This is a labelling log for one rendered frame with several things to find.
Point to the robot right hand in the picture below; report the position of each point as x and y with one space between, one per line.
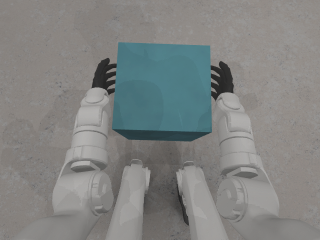
225 80

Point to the robot left shin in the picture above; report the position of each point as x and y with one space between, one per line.
134 161

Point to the robot right foot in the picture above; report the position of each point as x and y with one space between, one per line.
185 217

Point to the left robot upper arm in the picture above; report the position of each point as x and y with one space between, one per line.
79 200

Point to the carton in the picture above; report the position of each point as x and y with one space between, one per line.
162 92

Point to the right robot upper arm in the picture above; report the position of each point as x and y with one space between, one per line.
252 208

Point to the robot left hand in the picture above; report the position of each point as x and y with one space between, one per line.
101 77

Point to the right robot forearm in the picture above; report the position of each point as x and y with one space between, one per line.
236 141

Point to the left robot forearm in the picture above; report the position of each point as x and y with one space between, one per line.
90 134

